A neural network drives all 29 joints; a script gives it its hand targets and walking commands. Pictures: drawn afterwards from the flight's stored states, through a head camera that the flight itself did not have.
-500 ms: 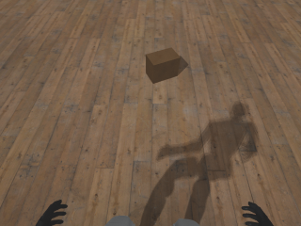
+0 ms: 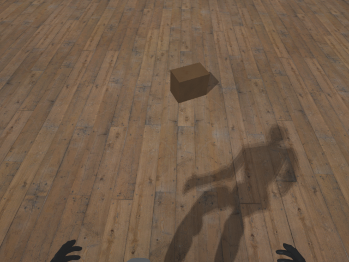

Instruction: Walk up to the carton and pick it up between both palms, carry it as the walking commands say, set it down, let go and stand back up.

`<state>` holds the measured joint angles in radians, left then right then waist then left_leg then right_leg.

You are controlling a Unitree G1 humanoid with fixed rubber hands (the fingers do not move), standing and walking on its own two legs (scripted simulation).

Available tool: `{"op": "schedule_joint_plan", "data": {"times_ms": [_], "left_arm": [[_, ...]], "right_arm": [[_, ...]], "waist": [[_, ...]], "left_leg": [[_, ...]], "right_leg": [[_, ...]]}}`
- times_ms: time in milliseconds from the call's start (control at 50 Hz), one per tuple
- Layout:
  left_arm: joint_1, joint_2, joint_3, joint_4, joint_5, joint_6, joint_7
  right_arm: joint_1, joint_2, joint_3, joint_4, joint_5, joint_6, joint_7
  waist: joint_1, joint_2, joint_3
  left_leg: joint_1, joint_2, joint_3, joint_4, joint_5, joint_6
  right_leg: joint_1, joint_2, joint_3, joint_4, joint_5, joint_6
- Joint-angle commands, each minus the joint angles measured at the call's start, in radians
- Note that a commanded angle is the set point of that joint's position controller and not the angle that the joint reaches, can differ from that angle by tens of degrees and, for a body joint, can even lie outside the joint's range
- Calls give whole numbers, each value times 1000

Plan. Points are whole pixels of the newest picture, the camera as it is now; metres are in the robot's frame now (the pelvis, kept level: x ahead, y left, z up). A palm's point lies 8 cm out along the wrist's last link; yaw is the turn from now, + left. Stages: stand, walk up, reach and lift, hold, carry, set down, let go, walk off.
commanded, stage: stand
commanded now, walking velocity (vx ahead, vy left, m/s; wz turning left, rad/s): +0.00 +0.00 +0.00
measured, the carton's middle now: (189, 82) +1.44 -0.07 -0.65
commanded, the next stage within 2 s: walk up in 1.22 s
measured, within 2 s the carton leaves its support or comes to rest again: neither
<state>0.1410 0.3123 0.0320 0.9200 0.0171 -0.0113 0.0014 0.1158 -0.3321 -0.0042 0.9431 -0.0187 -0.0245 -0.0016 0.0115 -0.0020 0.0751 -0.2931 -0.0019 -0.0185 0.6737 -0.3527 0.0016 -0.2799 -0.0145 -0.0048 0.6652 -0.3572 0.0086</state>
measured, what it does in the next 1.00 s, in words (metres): stands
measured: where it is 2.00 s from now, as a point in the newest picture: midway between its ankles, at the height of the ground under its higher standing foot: outside the picture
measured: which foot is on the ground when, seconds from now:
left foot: down 0.00-1.00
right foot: down 0.00-1.00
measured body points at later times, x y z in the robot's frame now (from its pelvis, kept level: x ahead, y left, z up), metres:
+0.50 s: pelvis +0.00 +0.00 +0.02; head +0.01 +0.00 +0.47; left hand +0.08 +0.29 -0.11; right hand +0.10 -0.29 -0.11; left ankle +0.01 +0.12 -0.72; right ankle +0.00 -0.13 -0.72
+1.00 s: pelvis +0.00 +0.01 +0.02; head +0.01 +0.01 +0.47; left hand +0.07 +0.30 -0.11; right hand +0.09 -0.29 -0.10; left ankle +0.01 +0.12 -0.72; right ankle +0.00 -0.13 -0.72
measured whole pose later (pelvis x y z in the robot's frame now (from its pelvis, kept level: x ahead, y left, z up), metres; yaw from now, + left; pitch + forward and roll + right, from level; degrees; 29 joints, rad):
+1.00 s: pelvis +0.00 +0.01 +0.02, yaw +1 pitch -3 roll +0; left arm 0.10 0.32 0.03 1.09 0.01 -0.01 0.00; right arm 0.09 -0.34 -0.01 1.10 -0.01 -0.02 0.00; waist 0.01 -0.01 0.08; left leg -0.13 -0.02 -0.03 0.37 -0.19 0.01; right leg -0.11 -0.03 -0.02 0.37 -0.20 0.02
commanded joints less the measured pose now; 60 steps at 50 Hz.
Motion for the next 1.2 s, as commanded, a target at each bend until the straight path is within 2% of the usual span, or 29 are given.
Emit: {"op": "schedule_joint_plan", "data": {"times_ms": [0,40,120,280,300,360,380,400,480,560,600,620,640,660,680,720,740,760,780,820,860,880,940,980,1060,1080,1100,1160,1180], "left_arm": [[-32,206,47,-50,-2,-23,9],[-39,198,41,-42,-3,-23,9],[-37,209,42,-3,-4,-21,12],[-87,206,27,36,-2,-22,9],[-71,206,35,38,-3,-25,7],[-68,208,31,55,-5,-26,7],[-77,211,30,61,-2,-28,4],[-78,216,33,67,-2,-24,6],[-71,222,31,82,-5,-21,5],[-71,193,26,88,-3,-21,6],[-93,210,29,90,-3,-20,3],[-82,208,31,87,-7,-20,1],[-70,210,29,97,-2,-20,6],[-78,204,26,98,-3,-21,5],[-81,220,33,93,-1,-22,5],[-80,223,28,94,-6,-15,5],[-62,218,31,104,-5,-17,4],[-67,215,32,105,1,-18,3],[-92,222,34,99,2,-17,4],[-91,202,28,97,-2,-19,4],[-76,207,29,99,-3,-20,5],[-86,228,37,106,-2,-21,6],[-63,204,29,109,-4,-20,3],[-62,203,29,108,0,-24,4],[-70,233,39,101,-5,-16,5],[-69,232,37,102,-3,-14,8],[-66,208,29,103,-1,-11,8],[-66,197,26,99,-2,-18,5],[-74,210,31,97,-2,-17,5]], "right_arm": [[-60,-217,-57,-52,5,-24,-14],[-50,-209,-53,-41,6,-23,-15],[-60,-202,-50,-19,6,-23,-15],[-85,-190,-44,25,8,-16,-11],[-85,-200,-45,26,8,-21,-8],[-92,-197,-42,41,8,-17,-4],[-90,-196,-47,45,9,-16,-7],[-79,-205,-49,53,8,-15,-10],[-73,-197,-45,61,8,-19,-8],[-80,-208,-46,71,9,-18,-11],[-84,-215,-49,75,4,-18,-11],[-79,-213,-48,77,4,-17,-14],[-78,-203,-50,72,7,-21,-11],[-89,-188,-43,70,7,-20,-12],[-79,-197,-45,80,9,-17,-10],[-78,-192,-41,82,7,-19,-7],[-80,-186,-39,81,10,-20,-7],[-68,-197,-40,83,8,-19,-10],[-82,-201,-49,83,6,-18,-12],[-54,-230,-51,91,7,-16,-11],[-77,-228,-53,94,3,-18,-9],[-76,-212,-51,93,7,-16,-9],[-68,-215,-53,90,10,-20,-7],[-79,-209,-53,88,7,-19,-7],[-73,-204,-47,89,8,-19,-5],[-85,-204,-48,85,4,-17,-8],[-76,-216,-50,91,9,-19,-11],[-67,-213,-51,87,8,-17,-8],[-67,-222,-52,97,8,-17,-12]], "waist": [[3,29,-139],[-2,-10,-125],[0,14,-121],[-12,-36,-91],[-5,-3,-99],[-5,8,-91],[-10,-21,-94],[-6,8,-77],[-8,-19,-78],[1,15,-79],[-7,-8,-89],[8,-1,-106],[-4,21,-81],[-2,-16,-87],[4,-18,-105],[-3,13,-97],[-3,-21,-94],[-8,13,-67],[-14,-16,-77],[-21,33,-89],[0,19,-72],[-12,22,-73],[-6,-25,-91],[3,-18,-79],[-10,9,-100],[5,16,-96],[1,-18,-75],[-11,-15,-66],[-4,10,-87]], "left_leg": [[63,95,-113,-159,285,63],[66,96,-102,-169,279,62],[94,95,-99,-193,311,60],[122,99,-104,-276,250,43],[129,94,-102,-286,256,40],[133,100,-98,-295,268,38],[150,97,-103,-312,266,37],[137,97,-100,-312,278,34],[146,100,-101,-321,261,27],[144,103,-105,-344,261,29],[141,106,-107,-356,259,26],[152,110,-106,-343,286,30],[150,107,-103,-348,284,27],[156,108,-109,-350,290,28],[153,107,-115,-364,293,26],[154,108,-109,-359,282,27],[161,108,-111,-362,281,26],[150,105,-110,-359,262,25],[165,114,-112,-368,262,25],[146,103,-110,-375,248,23],[151,109,-111,-377,271,25],[161,114,-115,-376,282,24],[160,114,-115,-376,284,31],[167,115,-114,-365,321,33],[158,109,-113,-372,313,27],[163,110,-117,-372,309,29],[153,113,-121,-382,299,30],[170,112,-123,-388,289,28],[162,117,-118,-380,293,29]], "right_leg": [[58,-78,89,-136,234,-72],[65,-78,91,-158,246,-69],[96,-84,92,-189,270,-65],[113,-99,93,-281,223,-50],[124,-90,97,-284,222,-45],[133,-98,90,-306,239,-41],[129,-99,92,-306,229,-42],[137,-100,96,-318,220,-42],[150,-100,90,-338,217,-38],[157,-107,92,-348,199,-39],[176,-105,82,-347,227,-41],[188,-109,87,-344,231,-42],[175,-105,89,-352,243,-40],[178,-109,85,-348,230,-39],[194,-105,72,-340,224,-34],[190,-108,82,-356,240,-33],[178,-107,72,-352,228,-35],[172,-105,83,-365,233,-35],[166,-106,74,-362,229,-38],[185,-107,81,-361,227,-37],[179,-106,80,-366,247,-35],[164,-106,81,-360,220,-36],[194,-108,68,-357,252,-28],[180,-112,69,-361,248,-34],[203,-115,75,-359,269,-35],[192,-114,69,-357,248,-37],[189,-116,69,-369,239,-37],[163,-107,65,-361,220,-34],[192,-111,73,-372,242,-35]]}}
